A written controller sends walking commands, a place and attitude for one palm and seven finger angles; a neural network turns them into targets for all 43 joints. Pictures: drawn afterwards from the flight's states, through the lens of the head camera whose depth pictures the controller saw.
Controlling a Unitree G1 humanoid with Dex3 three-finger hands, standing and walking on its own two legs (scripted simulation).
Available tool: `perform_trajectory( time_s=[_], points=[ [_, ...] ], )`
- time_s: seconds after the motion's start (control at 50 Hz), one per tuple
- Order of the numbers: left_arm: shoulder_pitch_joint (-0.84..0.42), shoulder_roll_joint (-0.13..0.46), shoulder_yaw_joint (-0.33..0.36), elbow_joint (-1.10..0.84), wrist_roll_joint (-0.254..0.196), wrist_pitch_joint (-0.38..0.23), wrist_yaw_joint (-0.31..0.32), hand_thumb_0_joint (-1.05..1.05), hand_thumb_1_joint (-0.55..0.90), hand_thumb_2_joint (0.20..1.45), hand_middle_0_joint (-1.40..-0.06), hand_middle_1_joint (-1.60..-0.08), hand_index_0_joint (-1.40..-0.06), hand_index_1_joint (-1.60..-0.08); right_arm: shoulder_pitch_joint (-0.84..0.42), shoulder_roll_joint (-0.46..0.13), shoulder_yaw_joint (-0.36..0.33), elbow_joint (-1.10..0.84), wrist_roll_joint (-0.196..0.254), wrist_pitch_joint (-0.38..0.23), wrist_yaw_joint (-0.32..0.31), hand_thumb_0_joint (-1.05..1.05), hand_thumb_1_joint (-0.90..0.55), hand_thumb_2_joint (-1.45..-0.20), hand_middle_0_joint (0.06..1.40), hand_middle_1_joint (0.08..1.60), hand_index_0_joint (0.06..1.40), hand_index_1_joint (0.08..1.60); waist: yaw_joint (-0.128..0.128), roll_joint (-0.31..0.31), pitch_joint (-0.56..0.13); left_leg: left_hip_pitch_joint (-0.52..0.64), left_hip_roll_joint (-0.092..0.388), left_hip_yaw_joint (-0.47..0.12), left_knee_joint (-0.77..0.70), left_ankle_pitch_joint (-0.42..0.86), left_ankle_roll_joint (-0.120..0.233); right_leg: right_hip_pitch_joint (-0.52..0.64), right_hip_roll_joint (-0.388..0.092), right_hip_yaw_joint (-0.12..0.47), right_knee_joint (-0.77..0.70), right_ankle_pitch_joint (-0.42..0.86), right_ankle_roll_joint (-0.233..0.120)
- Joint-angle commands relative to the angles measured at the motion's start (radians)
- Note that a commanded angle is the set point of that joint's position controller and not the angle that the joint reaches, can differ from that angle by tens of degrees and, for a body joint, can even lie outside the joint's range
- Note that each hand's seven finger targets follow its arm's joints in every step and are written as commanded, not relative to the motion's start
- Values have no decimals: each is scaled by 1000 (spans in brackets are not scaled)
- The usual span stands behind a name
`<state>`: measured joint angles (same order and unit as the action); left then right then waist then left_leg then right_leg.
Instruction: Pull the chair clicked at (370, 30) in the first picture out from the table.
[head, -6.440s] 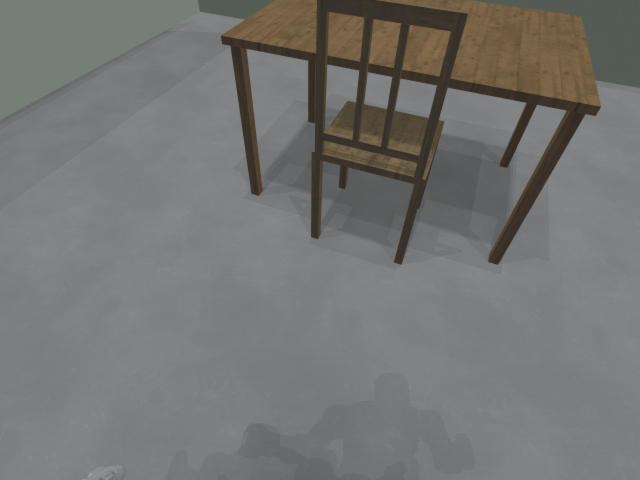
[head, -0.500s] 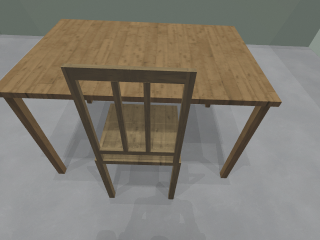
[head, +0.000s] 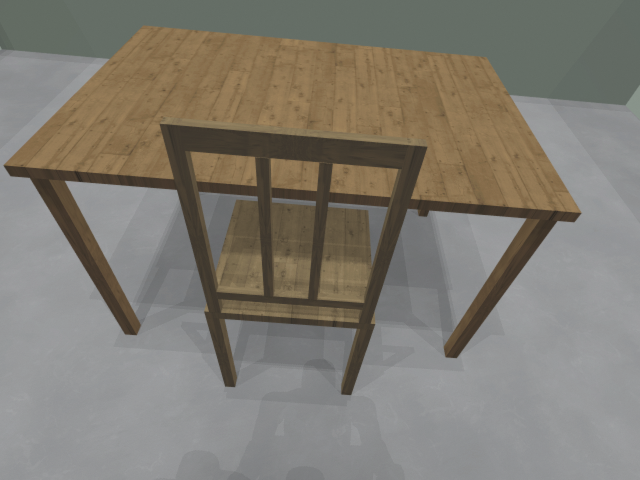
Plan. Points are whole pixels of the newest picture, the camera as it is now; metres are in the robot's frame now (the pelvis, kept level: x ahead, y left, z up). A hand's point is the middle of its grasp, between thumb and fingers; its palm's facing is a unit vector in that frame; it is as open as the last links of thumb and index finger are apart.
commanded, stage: look again from close up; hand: left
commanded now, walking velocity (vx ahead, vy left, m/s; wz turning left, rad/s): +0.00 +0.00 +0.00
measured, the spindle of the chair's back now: (266, 236) +0.53 +0.13 -0.06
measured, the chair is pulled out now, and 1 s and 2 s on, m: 0.00 0.00 0.00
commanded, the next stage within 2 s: none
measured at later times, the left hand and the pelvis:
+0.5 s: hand out of the picture -0.04 +0.16 -0.18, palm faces +0.02 -0.99 -0.14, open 7.4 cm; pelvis +0.00 +0.01 +0.00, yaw +0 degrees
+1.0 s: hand out of the picture -0.03 +0.14 -0.18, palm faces +0.02 -0.99 -0.14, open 7.4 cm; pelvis +0.00 -0.01 +0.00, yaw -1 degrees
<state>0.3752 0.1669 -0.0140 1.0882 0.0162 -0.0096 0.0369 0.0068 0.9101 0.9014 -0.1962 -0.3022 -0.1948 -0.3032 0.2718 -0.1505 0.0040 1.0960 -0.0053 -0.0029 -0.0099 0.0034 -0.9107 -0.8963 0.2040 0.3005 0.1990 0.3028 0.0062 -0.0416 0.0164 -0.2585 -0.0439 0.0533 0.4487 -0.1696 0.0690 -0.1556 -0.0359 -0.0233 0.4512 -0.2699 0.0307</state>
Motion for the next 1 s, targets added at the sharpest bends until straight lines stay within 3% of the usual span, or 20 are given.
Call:
perform_trajectory(
  time_s=[0.0, 0.14, 0.28, 0.34, 0.5, 0.74, 0.98],
  points=[
    [98, 67, 10, -16, 3, -16, 7, 0, 900, 900, -200, -300, -200, -300, 27, -120, -21, -30, 3, -18, -6, 0, -900, -900, 200, 300, 200, 300, -1, 52, 51, 4, 138, -173, -160, -159, -25, -75, -60, 52, -83, 22, -51],
    [114, 54, 10, -5, 3, -18, 8, 0, 900, 900, -200, -300, -200, -300, 35, -102, -21, -13, 7, -19, -8, 0, -900, -900, 200, 300, 200, 300, 2, 38, 61, 6, 137, -162, -161, -147, -23, -77, -63, 53, -96, 27, -49],
    [126, 42, 11, 0, 5, -13, 9, 0, 900, 900, -200, -300, -200, -300, 40, -105, -25, -7, 4, -15, -8, 0, -900, -900, 200, 300, 200, 300, 3, 71, 67, -14, 144, -185, -198, -225, -25, -83, -54, 44, -81, 2, -46],
    [126, 39, 12, -1, 6, -15, 9, 0, 900, 900, -200, -300, -200, -300, 47, -96, -25, -8, 5, -16, -9, 0, -900, -900, 200, 300, 200, 300, 3, 42, 66, -5, 143, -178, -191, -197, -23, -82, -54, 45, -87, 16, -46],
    [121, 37, 10, 2, 3, -18, 10, 0, 900, 900, -200, -300, -200, -300, 55, -91, -20, 2, 5, -21, -10, 0, -900, -900, 200, 300, 200, 300, -1, 36, 51, 26, 137, -161, -170, -117, -26, -82, -63, 56, -93, 54, -48],
    [121, 34, 12, -1, 3, -16, 9, 0, 900, 900, -200, -300, -200, -300, 59, -85, -20, 8, 7, -14, -11, 0, -900, -900, 200, 300, 200, 300, 1, 43, 79, 14, 138, -162, -188, -176, -28, -97, -54, 58, -107, 11, -48],
    [119, 29, 9, 3, 0, -24, 10, 0, 900, 900, -200, -300, -200, -300, 60, -74, -15, 15, 7, -18, -12, 0, -900, -900, 200, 300, 200, 300, -4, 26, 70, 55, 128, -127, -141, -64, -34, -105, -63, 84, -125, 56, -55]
  ],
)
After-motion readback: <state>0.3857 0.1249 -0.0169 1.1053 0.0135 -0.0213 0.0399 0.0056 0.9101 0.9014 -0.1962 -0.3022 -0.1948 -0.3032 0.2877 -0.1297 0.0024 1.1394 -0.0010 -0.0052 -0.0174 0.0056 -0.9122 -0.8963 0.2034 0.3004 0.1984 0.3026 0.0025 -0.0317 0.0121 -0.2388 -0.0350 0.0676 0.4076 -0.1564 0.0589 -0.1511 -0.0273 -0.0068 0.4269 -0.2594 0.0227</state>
